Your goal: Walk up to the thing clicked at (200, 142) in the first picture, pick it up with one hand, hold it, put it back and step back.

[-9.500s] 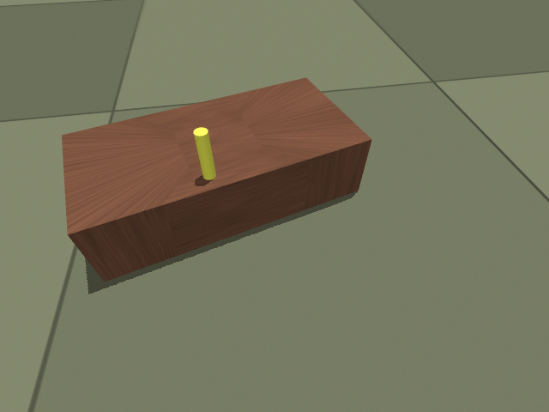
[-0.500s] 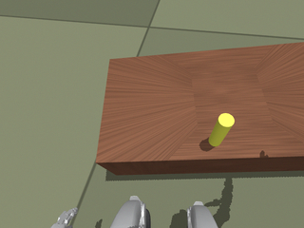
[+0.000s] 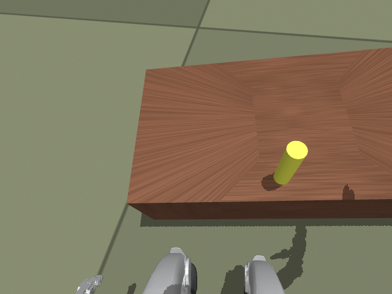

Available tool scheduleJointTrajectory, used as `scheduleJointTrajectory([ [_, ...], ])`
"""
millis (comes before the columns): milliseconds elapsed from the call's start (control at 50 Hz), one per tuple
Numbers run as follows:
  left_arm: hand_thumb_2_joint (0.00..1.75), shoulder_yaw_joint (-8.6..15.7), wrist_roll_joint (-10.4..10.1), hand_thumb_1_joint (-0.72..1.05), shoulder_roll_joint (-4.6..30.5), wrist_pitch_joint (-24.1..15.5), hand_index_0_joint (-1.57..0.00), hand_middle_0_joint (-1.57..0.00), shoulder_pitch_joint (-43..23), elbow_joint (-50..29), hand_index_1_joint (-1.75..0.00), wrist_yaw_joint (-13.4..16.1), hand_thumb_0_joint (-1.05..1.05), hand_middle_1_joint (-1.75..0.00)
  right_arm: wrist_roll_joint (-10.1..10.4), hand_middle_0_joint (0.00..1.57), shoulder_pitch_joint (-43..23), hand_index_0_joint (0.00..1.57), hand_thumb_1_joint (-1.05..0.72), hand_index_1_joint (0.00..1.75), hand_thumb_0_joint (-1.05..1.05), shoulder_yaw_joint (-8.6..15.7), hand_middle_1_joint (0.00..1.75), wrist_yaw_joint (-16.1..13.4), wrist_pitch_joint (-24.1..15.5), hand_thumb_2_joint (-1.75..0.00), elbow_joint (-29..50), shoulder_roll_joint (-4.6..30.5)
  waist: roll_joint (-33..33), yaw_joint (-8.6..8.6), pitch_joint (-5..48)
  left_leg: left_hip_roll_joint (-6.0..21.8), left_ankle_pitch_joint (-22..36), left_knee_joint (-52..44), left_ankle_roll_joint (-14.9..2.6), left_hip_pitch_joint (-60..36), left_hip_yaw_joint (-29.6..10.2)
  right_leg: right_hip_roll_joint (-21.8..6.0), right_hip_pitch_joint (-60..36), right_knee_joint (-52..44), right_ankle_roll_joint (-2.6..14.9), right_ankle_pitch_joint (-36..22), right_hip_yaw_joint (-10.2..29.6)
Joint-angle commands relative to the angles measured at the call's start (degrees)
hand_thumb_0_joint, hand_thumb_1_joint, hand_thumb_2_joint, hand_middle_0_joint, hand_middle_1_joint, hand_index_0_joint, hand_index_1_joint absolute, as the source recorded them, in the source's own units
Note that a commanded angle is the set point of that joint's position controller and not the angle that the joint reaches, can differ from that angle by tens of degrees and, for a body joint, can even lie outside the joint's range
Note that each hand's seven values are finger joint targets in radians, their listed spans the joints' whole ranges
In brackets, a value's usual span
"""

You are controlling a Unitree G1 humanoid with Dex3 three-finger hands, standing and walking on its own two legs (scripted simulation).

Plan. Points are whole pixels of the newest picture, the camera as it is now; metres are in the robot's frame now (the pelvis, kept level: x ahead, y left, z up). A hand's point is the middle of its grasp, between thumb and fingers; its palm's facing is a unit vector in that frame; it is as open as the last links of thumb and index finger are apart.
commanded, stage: approach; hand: right
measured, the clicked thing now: (288, 165) +0.46 -0.20 -0.25
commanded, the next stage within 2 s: close in in 0.64 s
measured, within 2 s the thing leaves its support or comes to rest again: neither
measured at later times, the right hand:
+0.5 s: hand (370, 168) +0.40 -0.35 -0.12, palm faces +0.12 +0.99 +0.00, open 17.7 cm
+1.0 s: hand (304, 177) +0.44 -0.25 -0.28, palm faces +0.06 +1.00 -0.01, open 17.4 cm
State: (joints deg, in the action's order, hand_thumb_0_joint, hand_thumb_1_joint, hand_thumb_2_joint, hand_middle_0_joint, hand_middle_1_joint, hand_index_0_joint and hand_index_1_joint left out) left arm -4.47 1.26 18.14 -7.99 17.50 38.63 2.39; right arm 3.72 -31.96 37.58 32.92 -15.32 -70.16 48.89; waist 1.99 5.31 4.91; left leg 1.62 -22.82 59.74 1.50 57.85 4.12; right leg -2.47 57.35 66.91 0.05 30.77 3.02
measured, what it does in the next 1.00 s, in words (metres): lowers itself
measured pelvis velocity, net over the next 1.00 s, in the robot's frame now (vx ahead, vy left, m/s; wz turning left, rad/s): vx -0.08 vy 0.00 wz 0.05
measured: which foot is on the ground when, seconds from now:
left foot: down 0.00-1.00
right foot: down 0.00-1.00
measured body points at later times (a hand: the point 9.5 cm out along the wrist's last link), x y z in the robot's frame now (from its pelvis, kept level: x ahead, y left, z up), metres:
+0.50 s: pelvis -0.02 +0.00 -0.13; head +0.16 -0.05 +0.27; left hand +0.10 +0.28 -0.22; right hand +0.39 -0.40 -0.12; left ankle +0.05 +0.15 -0.65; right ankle +0.00 -0.11 -0.65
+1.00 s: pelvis -0.08 +0.00 -0.30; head +0.13 -0.04 +0.10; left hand -0.02 +0.28 -0.41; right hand +0.43 -0.31 -0.28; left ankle +0.05 +0.15 -0.65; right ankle +0.00 -0.11 -0.65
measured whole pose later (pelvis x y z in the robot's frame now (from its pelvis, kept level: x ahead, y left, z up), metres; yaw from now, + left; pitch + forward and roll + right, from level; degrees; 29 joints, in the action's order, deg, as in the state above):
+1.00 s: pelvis -0.08 +0.00 -0.30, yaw +3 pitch +33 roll +7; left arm -5.3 4.1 17.1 -5.0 12.2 38.5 -2.7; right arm 3.7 -50.5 35.0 23.1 -26.0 -61.7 36.4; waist -0.8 10.1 6.7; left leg 3.9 -30.3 120.5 1.6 123.1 2.6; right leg 0.6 122.1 129.2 -0.2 40.3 5.8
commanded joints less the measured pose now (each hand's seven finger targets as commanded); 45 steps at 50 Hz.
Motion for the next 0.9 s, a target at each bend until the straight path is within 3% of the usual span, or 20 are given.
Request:
scheduleJointTrajectory([
  [0, 0.9, 4.3, -0.1, 0.9, 11.8, -1.4, -0.2, -0.19, 6.8, -3.7, -0.3, 1.0, 0.0, -0.3, 1.7, 0.05, -13.0, 0.05, 0.57, 0.05, 0.0, 2.4, 0.05, -0.3, -3.2, -0.05, 8.3, 22.1, -11.5, -1.19, 22.0, -1.7, 10.8, -4.4, -3.34, -11.7, -0.9, 0.5, -15.4, -10.2, 0.78, -22.0, 1.3],
  [60, 0.91, 4.5, 0.0, 0.88, 12.5, -1.4, -0.2, -0.21, 6.4, -4.0, -0.31, 1.1, 0.0, -0.3, 2.0, 0.04, -15.5, 0.04, 0.58, 0.06, 0.0, 3.4, 0.06, -0.1, -4.1, -0.07, 11.0, 24.5, -13.4, -1.57, 23.7, -1.5, 9.8, -4.2, -3.42, -11.4, -1.2, 0.7, -15.3, -10.0, 0.88, -19.7, 1.1],
  [140, 0.91, 3.8, 0.1, 0.88, 11.6, -1.9, -0.19, -0.2, 5.2, -4.0, -0.3, 0.6, 0.0, -0.3, 3.8, 0.03, -13.1, 0.04, 0.61, 0.06, 0.0, 1.8, 0.06, 0.7, -6.0, -0.06, 4.9, 18.8, -9.2, -0.55, 17.9, -1.6, 7.2, -1.1, -3.2, -5.8, -0.9, 0.1, -8.5, -7.3, 1.1, -16.1, 1.9],
  [160, 0.91, 4.0, 0.3, 0.88, 11.7, -2.0, -0.19, -0.2, 5.2, -4.0, -0.3, 0.6, 0.0, -0.3, 3.9, 0.03, -15.3, 0.04, 0.61, 0.06, 0.0, 1.6, 0.06, 0.8, -7.5, -0.07, 7.8, 18.7, -11.2, -0.38, 20.1, -1.6, 8.2, 0.4, -3.29, -4.8, -1.3, 0.5, -8.3, -5.1, 1.2, -17.6, 1.1],
  [200, 0.91, 3.5, 0.5, 0.87, 11.6, -2.3, -0.19, -0.2, 4.5, -4.1, -0.3, 0.3, 0.0, -0.29, 5.4, 0.04, -13.5, 0.04, 0.61, 0.06, 0.0, 1.4, 0.06, 1.6, -9.7, -0.07, 4.2, 16.3, -9.9, -0.16, 19.5, -1.6, 6.9, 3.9, -3.26, -0.8, -1.1, 0.2, -5.2, -2.0, 0.99, -17.4, 1.4],
  [260, 0.92, 3.0, 0.8, 0.87, 11.3, -2.9, -0.18, -0.19, 3.8, -5.1, -0.3, -0.1, 0.0, -0.29, 8.5, 0.04, -13.8, 0.05, 0.61, 0.05, 0.0, 2.4, 0.05, 3.4, -14.4, -0.05, 8.2, 13.6, -11.5, 0.12, 26.0, -1.7, 6.9, 10.8, -3.22, 5.8, -1.2, 0.3, -1.5, 5.6, 0.86, -19.9, 1.4],
  [320, 0.92, 2.7, 0.7, 0.87, 11.8, -3.3, -0.18, -0.19, 2.7, -5.5, -0.3, 0.0, 0.0, -0.29, 11.2, 0.05, -14.1, 0.05, 0.61, 0.04, 0.0, 2.6, 0.04, 5.2, -17.8, -0.03, 8.0, 11.0, -11.5, 0.81, 27.8, -1.6, 5.7, 18.0, -3.43, 13.1, -1.1, 0.1, 4.8, 12.0, 0.45, -19.9, 1.9],
  [360, 0.92, 2.4, 0.8, 0.87, 12.3, -3.3, -0.18, -0.19, 2.6, -5.8, -0.3, 0.2, 0.0, -0.29, 12.0, 0.06, -16.2, 0.06, 0.61, 0.04, 0.0, 5.0, 0.04, 5.6, -19.8, -0.02, 9.9, 13.4, -11.9, 0.32, 30.2, -1.4, 5.7, 22.3, -3.46, 16.1, -1.0, 0.4, 8.8, 15.9, 0.47, -19.1, 2.2],
  [420, 0.91, 2.3, 1.5, 0.88, 12.7, -3.3, -0.18, -0.19, 2.1, -5.9, -0.3, 0.4, 0.0, -0.29, 11.8, 0.06, -21.1, 0.06, 0.61, 0.04, 0.0, 7.5, 0.04, 6.4, -22.0, -0.01, 13.8, 17.4, -16.1, -0.16, 34.8, -1.0, 5.3, 28.1, -3.5, 19.3, -1.2, 1.1, 12.9, 20.7, 0.13, -17.2, 1.9],
  [460, 0.91, 2.6, 2.0, 0.88, 13.1, -3.3, -0.18, -0.19, 1.6, -5.2, -0.3, 0.5, 0.0, -0.29, 11.4, 0.07, -23.2, 0.06, 0.61, 0.04, 0.0, 7.4, 0.04, 6.9, -22.1, -0.01, 12.8, 16.6, -17.7, 0.53, 36.1, -0.8, 4.9, 32.0, -3.62, 23.4, -0.8, 0.9, 14.1, 23.8, -0.32, -17.5, 2.4],
  [520, 0.91, 2.9, 2.7, 0.88, 13.9, -2.9, -0.18, -0.19, 2.3, -4.0, -0.3, 0.5, 0.0, -0.29, 9.6, 0.07, -27.5, 0.06, 0.6, 0.04, 0.0, 9.7, 0.04, 6.1, -21.3, -0.02, 14.6, 20.9, -19.9, 0.48, 42.6, -0.5, 6.3, 36.6, -3.72, 23.5, -1.1, 1.3, 17.7, 29.0, -0.55, -18.0, 1.2],
  [560, 0.91, 3.1, 3.2, 0.89, 13.9, -2.6, -0.19, -0.19, 2.4, -3.6, -0.3, 0.2, 0.0, -0.29, 8.2, 0.07, -28.7, 0.06, 0.58, 0.04, 0.0, 9.1, 0.04, 5.4, -19.8, -0.02, 14.3, 20.2, -21.2, 0.4, 44.8, -0.4, 6.3, 39.0, -3.68, 25.2, -1.1, 1.2, 18.4, 31.4, -0.6, -18.3, 0.9],
  [600, 0.91, 3.1, 3.6, 0.89, 13.2, -2.3, -0.19, -0.19, 2.7, -3.6, -0.3, -0.5, 0.0, -0.3, 7.1, 0.07, -31.1, 0.06, 0.57, 0.04, 0.0, 6.5, 0.04, 4.2, -18.2, -0.03, 13.9, 16.2, -19.7, 1.92, 46.9, -0.3, 7.2, 41.1, -3.42, 25.8, -0.8, 1.3, 21.3, 33.9, -0.33, -17.9, 0.8],
  [640, 0.91, 3.1, 3.7, 0.88, 13.1, -1.7, -0.19, -0.2, 2.5, -3.0, -0.3, -1.2, 0.0, -0.3, 5.7, 0.07, -33.2, 0.06, 0.55, 0.04, 0.0, 6.0, 0.04, 2.4, -17.2, -0.03, 14.2, 16.3, -19.8, 2.52, 47.3, -0.2, 5.7, 43.1, -3.32, 27.9, -0.6, 1.6, 25.3, 36.3, -0.17, -15.1, 0.6],
  [660, 0.91, 2.5, 3.8, 0.89, 12.6, -1.5, -0.2, -0.2, 2.3, -3.0, -0.3, -1.5, 0.0, -0.3, 5.2, 0.07, -33.0, 0.06, 0.54, 0.04, 0.0, 4.6, 0.04, 1.7, -16.7, -0.03, 13.2, 14.3, -19.4, 3.12, 46.6, -0.2, 4.4, 44.0, -3.21, 30.1, -0.3, 1.5, 25.7, 37.2, -0.1, -13.8, 0.7],
  [680, 0.91, 3.1, 3.8, 0.89, 13.1, -1.2, -0.2, -0.2, 2.7, -2.7, -0.3, -1.8, 0.0, -0.3, 4.5, 0.07, -35.7, 0.06, 0.53, 0.04, 0.0, 5.3, 0.04, 0.6, -16.8, -0.04, 15.7, 16.1, -19.4, 3.61, 46.6, -0.1, 3.7, 45.1, -3.11, 31.0, -0.2, 1.7, 28.5, 38.3, 0.01, -12.1, 0.8],
  [740, 0.9, 3.0, 3.7, 0.88, 13.0, -0.6, -0.21, -0.21, 1.3, -3.2, -0.3, -2.8, 0.0, -0.3, 3.4, 0.07, -36.1, 0.06, 0.5, 0.03, 0.0, 2.9, 0.04, -2.0, -16.5, -0.03, 13.8, 13.2, -16.6, 4.37, 40.9, 0.0, -3.8, 46.3, -2.8, 35.4, 0.2, 2.1, 37.0, 39.8, 0.68, -0.9, 0.5],
  [800, 0.9, 3.3, 3.5, 0.89, 13.5, 0.1, -0.21, -0.2, 1.4, -4.0, -0.3, -3.5, 0.0, -0.3, 2.8, 0.07, -39.4, 0.06, 0.51, 0.04, 0.0, 2.4, 0.04, -4.8, -16.9, -0.04, 19.3, 13.0, -18.8, 3.5, 44.3, 0.3, -6.6, 48.3, -2.69, 36.3, 0.3, 2.7, 38.0, 40.3, 0.63, 3.9, 0.7],
  [820, 0.89, 3.4, 3.4, 0.89, 13.1, 0.5, -0.21, -0.2, 1.2, -4.2, -0.3, -3.7, 0.0, -0.3, 2.6, 0.07, -39.3, 0.06, 0.5, 0.04, 0.0, 1.5, 0.04, -5.9, -16.3, -0.04, 19.2, 11.4, -18.2, 2.93, 44.9, 0.3, -7.7, 48.4, -2.66, 36.3, 0.1, 2.8, 38.8, 40.6, 0.77, 5.3, 0.3],
  [880, 0.89, 4.3, 3.0, 0.89, 13.5, 1.1, -0.21, -0.2, 1.5, -4.2, -0.29, -3.8, 0.0, -0.3, 1.9, 0.07, -41.0, 0.06, 0.48, 0.04, 0.0, -1.1, 0.04, -8.8, -15.3, -0.04, 19.9, 7.7, -17.2, 4.07, 40.3, 0.3, -11.2, 49.4, -2.69, 40.9, 0.5, 2.9, 42.0, 39.6, 0.98, 11.6, 1.5],
])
